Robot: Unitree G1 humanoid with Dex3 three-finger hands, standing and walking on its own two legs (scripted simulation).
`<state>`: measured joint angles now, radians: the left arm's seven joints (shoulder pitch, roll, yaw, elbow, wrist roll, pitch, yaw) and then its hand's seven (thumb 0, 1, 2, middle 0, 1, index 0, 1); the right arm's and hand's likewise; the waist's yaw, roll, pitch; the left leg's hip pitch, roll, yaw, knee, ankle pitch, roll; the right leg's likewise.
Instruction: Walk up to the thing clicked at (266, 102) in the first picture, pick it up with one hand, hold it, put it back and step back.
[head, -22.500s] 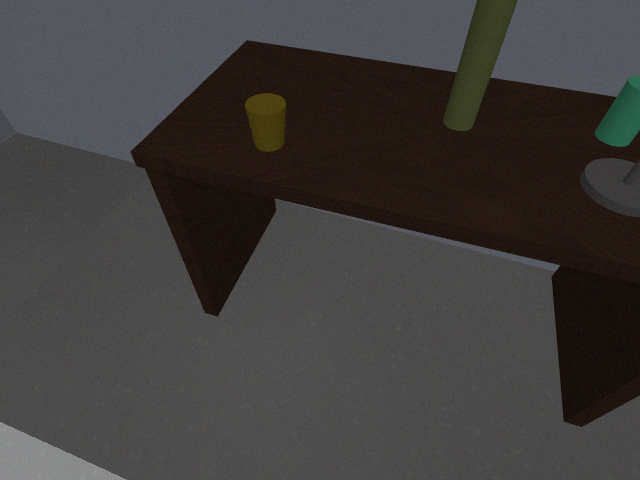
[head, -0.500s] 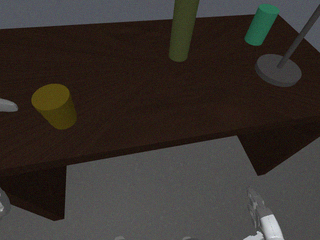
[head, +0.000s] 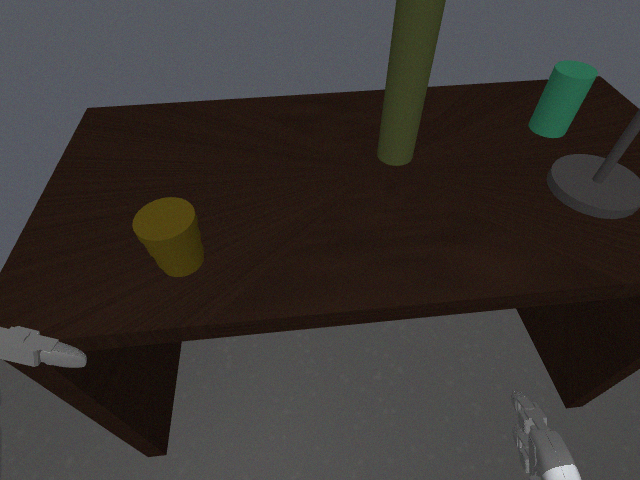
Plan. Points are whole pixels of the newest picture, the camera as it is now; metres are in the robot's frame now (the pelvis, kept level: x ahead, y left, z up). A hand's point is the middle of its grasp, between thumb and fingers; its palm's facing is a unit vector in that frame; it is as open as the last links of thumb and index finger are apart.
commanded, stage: sink last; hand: left
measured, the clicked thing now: (174, 240) +0.46 +0.22 +0.03
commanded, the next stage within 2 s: home in 0.68 s
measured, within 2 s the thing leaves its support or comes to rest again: neither
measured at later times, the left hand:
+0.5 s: hand (45, 450) +0.15 +0.21 +0.16, palm faces +0.34 -0.83 -0.44, open 17.4 cm
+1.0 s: hand (7, 463) +0.16 +0.30 +0.08, palm faces +0.45 -0.78 -0.43, open 17.4 cm
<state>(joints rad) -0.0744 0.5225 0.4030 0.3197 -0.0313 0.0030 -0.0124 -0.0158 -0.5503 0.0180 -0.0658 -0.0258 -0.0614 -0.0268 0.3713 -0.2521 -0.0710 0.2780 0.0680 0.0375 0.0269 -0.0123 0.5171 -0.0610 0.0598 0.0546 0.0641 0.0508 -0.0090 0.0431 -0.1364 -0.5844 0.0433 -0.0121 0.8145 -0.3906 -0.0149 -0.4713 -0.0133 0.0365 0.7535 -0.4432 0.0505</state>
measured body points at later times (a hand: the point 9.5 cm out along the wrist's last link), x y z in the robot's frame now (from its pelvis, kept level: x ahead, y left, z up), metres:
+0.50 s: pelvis -0.03 -0.02 -0.01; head -0.03 -0.05 +0.44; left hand +0.12 +0.26 +0.18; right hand +0.14 -0.29 -0.06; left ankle +0.01 +0.12 -0.71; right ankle -0.04 -0.16 -0.71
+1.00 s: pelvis -0.03 -0.02 -0.01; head -0.01 -0.02 +0.44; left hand +0.13 +0.33 +0.10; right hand +0.14 -0.26 -0.05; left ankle +0.01 +0.12 -0.71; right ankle -0.04 -0.16 -0.71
